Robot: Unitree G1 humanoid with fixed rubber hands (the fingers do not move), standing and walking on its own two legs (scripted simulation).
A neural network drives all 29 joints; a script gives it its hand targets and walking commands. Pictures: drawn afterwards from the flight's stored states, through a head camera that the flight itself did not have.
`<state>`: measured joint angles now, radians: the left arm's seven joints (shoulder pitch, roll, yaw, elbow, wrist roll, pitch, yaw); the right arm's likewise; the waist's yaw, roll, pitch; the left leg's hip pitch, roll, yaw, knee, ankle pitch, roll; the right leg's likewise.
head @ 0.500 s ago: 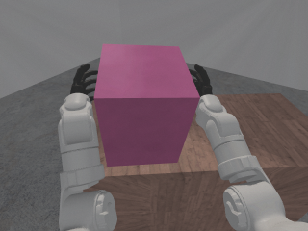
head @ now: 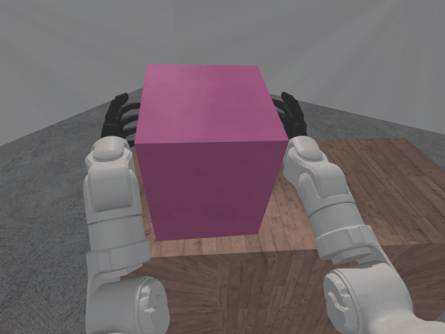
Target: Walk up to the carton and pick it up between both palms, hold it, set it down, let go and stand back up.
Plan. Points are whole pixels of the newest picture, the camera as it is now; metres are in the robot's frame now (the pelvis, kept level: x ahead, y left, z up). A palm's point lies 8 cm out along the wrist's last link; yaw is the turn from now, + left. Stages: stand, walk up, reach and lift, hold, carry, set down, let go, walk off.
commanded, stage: hold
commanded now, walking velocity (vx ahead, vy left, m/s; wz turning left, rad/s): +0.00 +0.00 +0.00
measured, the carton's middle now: (206, 154) +0.39 +0.02 +0.19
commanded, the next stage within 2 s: set down in 0.12 s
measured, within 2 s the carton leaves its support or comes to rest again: neither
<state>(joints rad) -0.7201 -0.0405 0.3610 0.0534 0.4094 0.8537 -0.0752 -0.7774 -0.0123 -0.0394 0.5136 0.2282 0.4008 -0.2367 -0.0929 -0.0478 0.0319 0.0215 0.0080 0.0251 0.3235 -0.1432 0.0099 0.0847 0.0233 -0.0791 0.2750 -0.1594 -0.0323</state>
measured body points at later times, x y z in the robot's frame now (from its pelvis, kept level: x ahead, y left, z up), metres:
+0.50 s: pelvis +0.00 +0.00 +0.00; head -0.07 +0.02 +0.44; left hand +0.38 +0.17 +0.26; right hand +0.39 -0.12 +0.24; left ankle +0.04 +0.11 -0.75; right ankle +0.01 -0.09 -0.75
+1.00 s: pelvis +0.02 -0.01 +0.00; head -0.01 +0.02 +0.45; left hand +0.40 +0.16 +0.19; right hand +0.42 -0.13 +0.19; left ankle +0.04 +0.11 -0.75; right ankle +0.01 -0.09 -0.75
